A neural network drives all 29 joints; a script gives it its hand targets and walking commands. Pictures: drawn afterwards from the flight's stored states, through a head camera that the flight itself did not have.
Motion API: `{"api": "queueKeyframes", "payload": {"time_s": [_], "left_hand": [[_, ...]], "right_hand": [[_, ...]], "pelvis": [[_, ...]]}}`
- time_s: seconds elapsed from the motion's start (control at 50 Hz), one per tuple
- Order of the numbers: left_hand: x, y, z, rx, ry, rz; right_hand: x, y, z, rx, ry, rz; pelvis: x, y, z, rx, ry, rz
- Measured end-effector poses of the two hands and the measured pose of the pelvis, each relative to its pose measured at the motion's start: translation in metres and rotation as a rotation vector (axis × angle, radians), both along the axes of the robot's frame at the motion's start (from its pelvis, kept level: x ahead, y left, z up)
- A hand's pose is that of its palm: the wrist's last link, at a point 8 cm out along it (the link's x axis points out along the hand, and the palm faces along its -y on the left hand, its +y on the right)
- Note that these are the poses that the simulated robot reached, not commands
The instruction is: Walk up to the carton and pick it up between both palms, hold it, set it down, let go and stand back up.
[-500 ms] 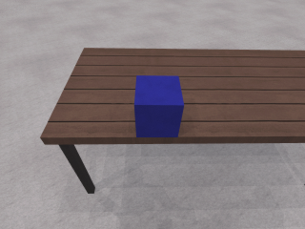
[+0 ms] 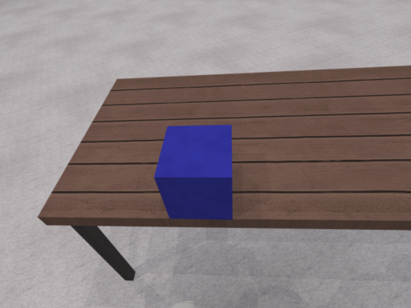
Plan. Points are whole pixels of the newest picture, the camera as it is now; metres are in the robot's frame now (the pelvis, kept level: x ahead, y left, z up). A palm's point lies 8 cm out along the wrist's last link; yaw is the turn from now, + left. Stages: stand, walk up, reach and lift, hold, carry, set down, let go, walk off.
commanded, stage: walk up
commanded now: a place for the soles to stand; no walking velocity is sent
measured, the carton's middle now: (199, 172) +0.46 +0.05 -0.02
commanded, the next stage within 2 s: none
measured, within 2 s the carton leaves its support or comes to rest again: neither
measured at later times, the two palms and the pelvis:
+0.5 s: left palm out of the picture +0.13 +0.34 -0.14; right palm out of the picture +0.17 -0.26 -0.12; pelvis +0.05 +0.04 -0.03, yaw -3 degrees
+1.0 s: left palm out of the picture +0.15 +0.35 -0.13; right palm out of the picture +0.10 -0.27 -0.13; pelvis +0.05 +0.04 -0.01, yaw -6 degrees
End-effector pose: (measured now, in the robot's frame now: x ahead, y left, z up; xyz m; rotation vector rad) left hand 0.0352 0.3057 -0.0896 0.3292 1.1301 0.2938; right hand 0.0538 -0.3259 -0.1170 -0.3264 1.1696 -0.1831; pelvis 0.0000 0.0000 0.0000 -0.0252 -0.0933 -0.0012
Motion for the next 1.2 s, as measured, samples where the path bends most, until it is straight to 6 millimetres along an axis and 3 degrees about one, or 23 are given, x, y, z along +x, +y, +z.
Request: {"api": "queueKeyframes", "payload": {"time_s": [0.12, 0.24, 0.34, 0.5, 0.58, 0.78, 1.02, 1.2], "left_hand": [[0.018, 0.015, -0.002, 0.033, 0.035, -0.009], [0.060, 0.037, -0.030, 0.013, 0.034, -0.030], [0.087, 0.035, -0.046, -0.032, 0.037, -0.066], [0.095, 0.034, -0.054, -0.040, 0.045, -0.106], [0.099, 0.042, -0.048, -0.033, 0.072, -0.115], [0.109, 0.060, -0.040, 0.007, 0.107, -0.146], [0.115, 0.038, -0.037, -0.015, 0.125, -0.180], [0.142, 0.030, -0.034, -0.021, 0.085, -0.210]], "right_hand": [[0.045, 0.010, -0.001, 0.002, -0.011, 0.008], [0.078, 0.039, -0.009, -0.020, 0.003, 0.033], [0.100, 0.061, -0.003, -0.024, -0.060, 0.050], [0.121, 0.063, -0.004, -0.017, -0.133, -0.012], [0.115, 0.063, -0.003, -0.025, -0.131, -0.034], [0.073, 0.062, -0.008, -0.019, -0.009, -0.099], [0.046, 0.051, -0.009, -0.005, 0.039, -0.157], [0.041, 0.050, -0.007, -0.009, 0.056, -0.185]], "pelvis": [[0.023, 0.006, -0.004, -0.007, 0.010, -0.005], [0.042, 0.022, -0.019, 0.020, 0.030, 0.004], [0.044, 0.032, -0.020, 0.011, 0.024, -0.021], [0.055, 0.038, -0.028, 0.000, 0.017, -0.051], [0.059, 0.048, -0.025, 0.017, 0.023, -0.069], [0.051, 0.051, -0.018, 0.016, 0.041, -0.096], [0.051, 0.045, -0.012, 0.020, 0.040, -0.111], [0.057, 0.048, -0.010, 0.022, 0.048, -0.120]]}}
